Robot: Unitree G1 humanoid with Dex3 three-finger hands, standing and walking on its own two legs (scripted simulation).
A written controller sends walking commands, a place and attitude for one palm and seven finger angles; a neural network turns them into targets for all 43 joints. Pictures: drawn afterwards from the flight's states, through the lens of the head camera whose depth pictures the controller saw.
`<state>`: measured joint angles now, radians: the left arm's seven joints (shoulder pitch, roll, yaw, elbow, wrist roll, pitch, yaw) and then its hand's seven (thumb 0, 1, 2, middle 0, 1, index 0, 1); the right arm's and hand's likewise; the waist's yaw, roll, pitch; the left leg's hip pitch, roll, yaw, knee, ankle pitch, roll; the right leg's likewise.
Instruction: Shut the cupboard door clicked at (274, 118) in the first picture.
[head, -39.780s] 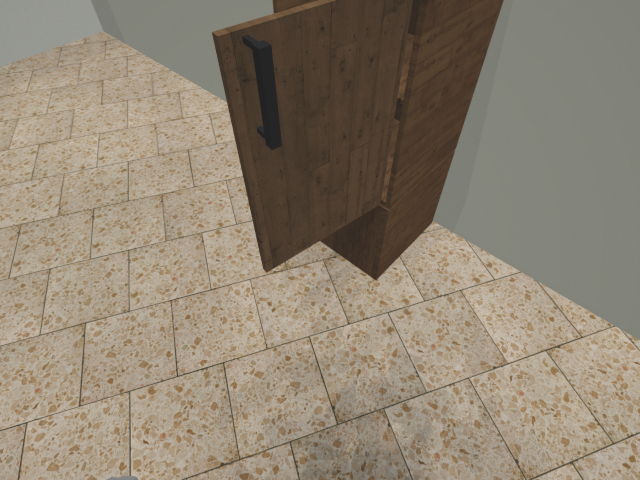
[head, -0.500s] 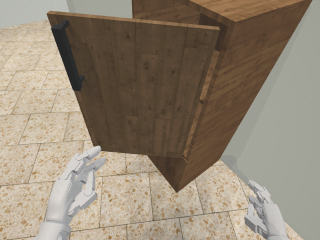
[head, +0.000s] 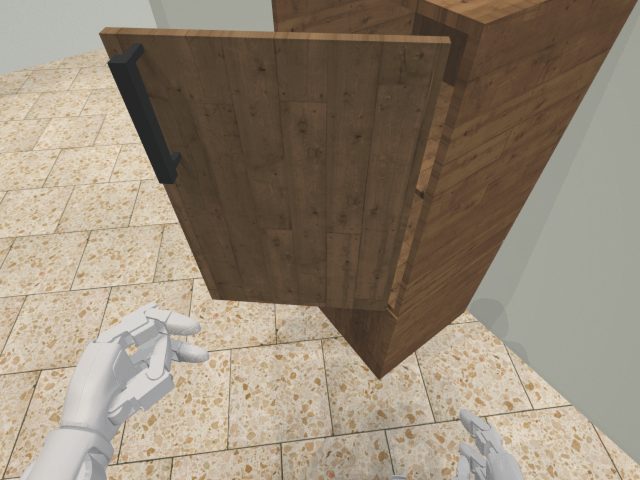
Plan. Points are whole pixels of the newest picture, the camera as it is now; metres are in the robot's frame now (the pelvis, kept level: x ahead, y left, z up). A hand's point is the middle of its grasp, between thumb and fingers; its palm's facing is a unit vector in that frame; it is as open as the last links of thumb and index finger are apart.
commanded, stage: raise the hand and make a fist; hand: left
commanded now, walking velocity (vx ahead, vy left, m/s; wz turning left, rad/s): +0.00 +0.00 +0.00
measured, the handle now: (153, 118) +0.51 +0.24 +0.19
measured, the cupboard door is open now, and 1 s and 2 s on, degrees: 49 49 49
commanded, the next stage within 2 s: bring the fist close to the handle in 1.08 s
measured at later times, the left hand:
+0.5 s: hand (119, 316) +0.23 +0.19 +0.18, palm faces +0.03 -1.00 -0.09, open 3.1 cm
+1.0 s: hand (127, 309) +0.23 +0.18 +0.19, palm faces -0.01 -1.00 -0.08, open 3.1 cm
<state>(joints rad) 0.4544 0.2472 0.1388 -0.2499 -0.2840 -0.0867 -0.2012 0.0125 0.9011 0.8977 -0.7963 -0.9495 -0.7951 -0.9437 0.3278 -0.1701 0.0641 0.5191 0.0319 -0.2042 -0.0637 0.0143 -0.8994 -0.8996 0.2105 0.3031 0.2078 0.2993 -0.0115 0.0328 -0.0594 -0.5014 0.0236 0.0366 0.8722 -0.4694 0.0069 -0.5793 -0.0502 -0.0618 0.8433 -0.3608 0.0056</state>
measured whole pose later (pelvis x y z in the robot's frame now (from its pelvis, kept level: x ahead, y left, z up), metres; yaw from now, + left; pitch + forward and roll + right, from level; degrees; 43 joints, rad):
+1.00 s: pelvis +0.01 -0.01 +0.04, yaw +1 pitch -4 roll +0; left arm 0.23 0.30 0.23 -0.31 -0.31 0.16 -0.27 0.01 0.90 0.90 -1.30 -1.50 -1.30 -1.49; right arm 0.24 -0.25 0.07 0.59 0.05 -0.25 -0.09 0.01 -0.90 -0.90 0.21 0.30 0.20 0.30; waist 0.05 0.04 -0.01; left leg -0.14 0.02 0.02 0.52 -0.32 -0.01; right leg -0.22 -0.03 -0.09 0.53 -0.24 -0.01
